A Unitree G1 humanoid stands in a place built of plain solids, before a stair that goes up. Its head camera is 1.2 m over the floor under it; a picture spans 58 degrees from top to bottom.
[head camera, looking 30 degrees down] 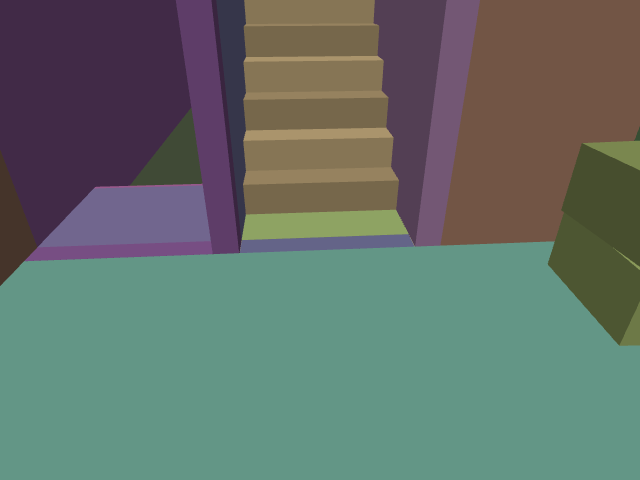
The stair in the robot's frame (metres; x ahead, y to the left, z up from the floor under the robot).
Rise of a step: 0.20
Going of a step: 0.23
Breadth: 0.94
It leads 4 degrees to the left of straight ahead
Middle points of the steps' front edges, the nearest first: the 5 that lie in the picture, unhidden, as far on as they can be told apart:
2.43 -0.01 0.20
2.65 0.00 0.40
2.88 0.02 0.59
3.11 0.04 0.79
3.34 0.05 0.99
